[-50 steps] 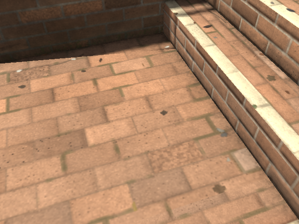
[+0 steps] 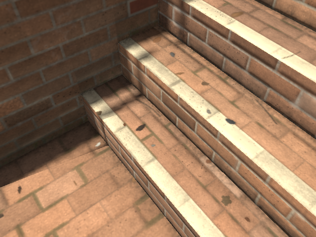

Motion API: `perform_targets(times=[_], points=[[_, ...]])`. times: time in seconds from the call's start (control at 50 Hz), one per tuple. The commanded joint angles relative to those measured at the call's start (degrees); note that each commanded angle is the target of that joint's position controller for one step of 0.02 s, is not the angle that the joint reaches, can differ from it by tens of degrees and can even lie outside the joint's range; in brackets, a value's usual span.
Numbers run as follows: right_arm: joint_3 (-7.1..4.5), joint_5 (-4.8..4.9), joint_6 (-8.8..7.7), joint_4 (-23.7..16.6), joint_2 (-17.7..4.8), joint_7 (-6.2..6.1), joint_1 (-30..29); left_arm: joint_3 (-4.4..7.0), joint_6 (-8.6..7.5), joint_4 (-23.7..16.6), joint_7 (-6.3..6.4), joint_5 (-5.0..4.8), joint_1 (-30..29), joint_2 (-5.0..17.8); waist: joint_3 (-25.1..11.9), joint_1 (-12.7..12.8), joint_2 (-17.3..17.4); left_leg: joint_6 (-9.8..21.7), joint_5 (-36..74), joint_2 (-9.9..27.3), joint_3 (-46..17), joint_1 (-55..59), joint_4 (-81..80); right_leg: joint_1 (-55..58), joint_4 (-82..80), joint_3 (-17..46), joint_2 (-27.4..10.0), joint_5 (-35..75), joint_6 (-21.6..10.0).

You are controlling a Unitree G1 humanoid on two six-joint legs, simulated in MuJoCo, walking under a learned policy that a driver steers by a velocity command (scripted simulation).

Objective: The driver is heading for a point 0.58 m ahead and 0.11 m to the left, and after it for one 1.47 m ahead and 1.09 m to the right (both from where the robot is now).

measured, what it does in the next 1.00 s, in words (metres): walks ahead: left foot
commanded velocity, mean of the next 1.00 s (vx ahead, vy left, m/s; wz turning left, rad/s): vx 0.50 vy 0.00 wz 0.09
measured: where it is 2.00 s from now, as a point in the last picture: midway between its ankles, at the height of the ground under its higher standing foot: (101, 163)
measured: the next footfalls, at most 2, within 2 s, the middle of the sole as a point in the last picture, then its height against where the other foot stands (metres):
left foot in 0.42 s outside the picture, level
right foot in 1.08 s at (146, 161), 0.20 m higher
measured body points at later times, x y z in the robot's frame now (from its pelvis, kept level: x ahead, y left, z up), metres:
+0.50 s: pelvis +0.25 +0.09 -0.02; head +0.29 +0.10 +0.43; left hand +0.29 +0.36 -0.14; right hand +0.46 -0.14 -0.11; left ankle +0.34 +0.16 -0.73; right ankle +0.11 -0.07 -0.62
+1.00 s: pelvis +0.48 +0.15 +0.00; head +0.49 +0.17 +0.45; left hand +0.67 +0.36 -0.09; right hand +0.44 -0.09 -0.14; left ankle +0.34 +0.16 -0.73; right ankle +0.60 +0.04 -0.44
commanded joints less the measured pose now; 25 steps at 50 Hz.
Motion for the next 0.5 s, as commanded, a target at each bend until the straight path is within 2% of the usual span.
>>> perform_targets(times=[0.02,0.04,0.08,0.12,0.14,0.16,0.2,0.22,0.24,0.28,0.3,0.32,0.36,0.38,0.4,0.42,0.44,0.46,0.48,0.5], points=[[0.16,-1.77,0.55,-5.35,-1.88,1.34,-0.06,0.51,-1.76,-1.34,0.79,-1.09,4.47,3.83,-3.28,-0.16,-1.72,-0.94,4.08,3.93,-2.54,-14.02,1.05,13.10,-16.64,20.81,-16.51,7.84,-7.91],[0.04,-1.64,1.30,-5.66,-2.10,1.61,-0.42,0.58,-2.04,-0.15,0.92,-1.15,6.59,4.47,-2.95,-0.78,-1.96,-1.38,5.03,3.74,-2.34,-13.79,0.06,12.63,-16.73,19.66,-16.57,14.31,-7.62],[0.42,-1.78,2.17,-6.85,-1.55,1.87,-2.95,0.90,-2.44,1.06,0.79,-1.60,8.92,5.86,-1.33,-0.81,-2.92,-2.20,6.50,4.62,-1.31,-17.22,-2.84,12.76,-18.06,16.35,-16.31,18.05,-7.50],[0.67,-1.67,2.64,-8.08,-1.68,2.04,-7.01,0.75,-2.36,1.97,0.90,-1.22,10.89,5.69,0.37,-0.08,-3.42,-2.43,10.27,5.22,-0.93,-20.29,-5.98,13.34,-19.48,13.07,-15.92,19.21,-6.52],[0.70,-1.44,2.85,-8.63,-1.64,2.04,-8.86,0.80,-2.27,2.12,0.82,-1.04,11.56,5.86,1.04,0.41,-3.96,-2.36,11.70,5.23,-0.70,-21.14,-8.32,13.75,-19.96,11.28,-15.57,19.50,-6.09],[0.88,-0.79,3.05,-9.29,-1.39,2.24,-10.73,0.44,-1.96,2.19,0.64,-0.87,11.05,4.82,1.31,0.44,-4.80,-2.24,13.09,4.94,-0.51,-20.79,-11.87,13.97,-18.99,8.68,-14.39,22.51,-4.93],[1.40,-0.24,3.19,-10.59,-0.41,2.46,-15.08,0.60,-1.88,2.16,0.42,-0.82,11.74,5.64,1.60,1.86,-5.13,-1.85,16.48,3.72,0.85,-17.88,-19.30,13.75,-18.95,4.89,-13.70,25.20,-3.29],[1.51,0.11,3.27,-11.32,-0.36,2.34,-17.07,0.71,-1.98,2.15,0.54,-0.67,11.92,6.03,1.90,2.44,-5.26,-1.66,17.85,3.25,1.40,-16.25,-23.34,13.82,-19.62,4.03,-13.96,23.06,-2.41],[1.51,0.70,3.04,-12.17,-0.38,2.65,-18.87,0.46,-2.26,2.16,0.81,-1.26,12.72,5.28,3.45,2.62,-5.58,-1.53,18.80,3.23,1.49,-16.07,-25.92,14.72,-20.19,4.08,-14.98,20.72,-1.78],[1.34,0.47,3.04,-13.15,-0.77,2.75,-20.26,0.68,-2.24,2.32,1.41,-1.32,12.58,6.24,4.91,2.68,-5.78,-0.77,18.52,2.78,2.07,-15.22,-30.60,17.30,-20.01,2.54,-16.68,21.05,-0.89],[1.42,-0.18,2.84,-13.77,-0.61,2.88,-19.88,0.67,-2.09,1.89,1.42,-0.90,11.68,6.10,5.48,2.33,-5.24,0.03,16.41,2.62,2.64,-15.26,-30.66,19.23,-18.57,2.01,-18.17,27.08,-0.79],[1.01,-0.31,2.67,-14.03,-1.37,2.83,-19.36,0.83,-2.12,1.28,1.67,-0.68,9.97,6.79,4.71,1.67,-5.17,0.97,14.51,2.23,2.75,-13.99,-32.59,20.82,-16.22,1.07,-18.61,32.08,-0.50],[0.27,-0.99,2.75,-14.02,-2.47,2.86,-16.60,1.48,-1.84,0.84,1.92,-0.58,9.12,9.15,1.33,1.02,-6.95,2.90,10.14,-1.85,5.60,-8.91,-35.68,24.02,-8.35,-1.36,-17.81,45.83,0.74],[-0.27,-1.37,2.70,-13.49,-3.30,2.93,-13.30,1.64,-1.28,0.89,1.94,-0.69,9.09,9.85,-1.27,-0.22,-7.47,4.06,8.58,-4.34,6.95,-4.99,-37.75,25.26,-1.35,-2.33,-17.25,51.25,0.93],[-0.97,-1.53,2.43,-10.46,-3.48,2.64,-5.82,2.10,-0.06,0.42,1.78,-0.65,8.99,10.84,-5.79,-2.55,-6.01,5.64,10.59,-7.33,9.76,2.41,-41.24,25.17,9.99,-5.14,-14.35,50.76,1.76],[-1.88,-2.64,2.01,-9.09,-6.20,2.04,1.45,1.70,0.39,-1.05,2.26,-0.77,10.15,9.12,-10.18,-4.72,-4.32,7.42,11.98,-3.29,3.17,17.04,-40.30,13.57,23.11,-4.64,-12.43,36.80,2.57],[-3.46,-2.80,1.77,-10.05,-12.59,1.23,3.51,0.09,0.60,-4.65,2.01,-2.04,11.99,3.27,-15.56,-3.99,8.87,14.61,20.27,11.64,-19.77,34.92,-38.54,-8.56,45.22,-5.37,-4.65,2.97,4.42],[-4.17,0.53,3.26,-9.66,-13.54,0.75,5.66,0.50,0.53,-5.71,1.15,-1.05,8.87,4.68,-20.54,-6.22,12.84,19.78,27.73,15.57,-35.69,38.28,-47.48,-18.82,60.47,2.51,1.33,-19.58,5.36],[-4.12,0.66,4.08,-10.38,-13.37,0.35,2.32,0.17,0.50,-7.00,0.62,-0.54,5.35,3.41,-16.67,-4.48,7.64,18.80,20.05,14.29,-30.80,33.89,-48.73,-23.44,66.36,7.21,-2.98,-14.70,5.29],[-3.24,0.40,4.19,-10.80,-10.36,0.05,-1.36,-0.46,-0.01,-7.73,0.68,-0.11,1.63,3.23,-10.41,-3.12,0.98,16.74,16.04,12.92,-26.30,25.66,-50.38,-24.76,65.59,6.27,-5.31,-9.94,5.47]])
Keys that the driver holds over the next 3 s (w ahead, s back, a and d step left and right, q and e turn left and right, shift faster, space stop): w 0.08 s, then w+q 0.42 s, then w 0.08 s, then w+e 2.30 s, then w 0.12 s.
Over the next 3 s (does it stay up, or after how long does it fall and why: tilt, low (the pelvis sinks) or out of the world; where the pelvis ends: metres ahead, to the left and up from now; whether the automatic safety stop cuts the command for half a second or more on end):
stays up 0.55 0.13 0.00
